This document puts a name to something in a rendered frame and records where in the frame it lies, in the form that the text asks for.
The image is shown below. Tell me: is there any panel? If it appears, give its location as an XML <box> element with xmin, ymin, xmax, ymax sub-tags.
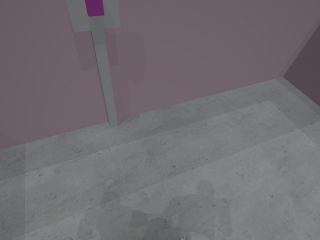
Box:
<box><xmin>65</xmin><ymin>0</ymin><xmax>121</xmax><ymax>128</ymax></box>

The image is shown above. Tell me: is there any button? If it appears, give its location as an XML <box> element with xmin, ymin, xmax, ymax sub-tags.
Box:
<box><xmin>85</xmin><ymin>0</ymin><xmax>105</xmax><ymax>17</ymax></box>

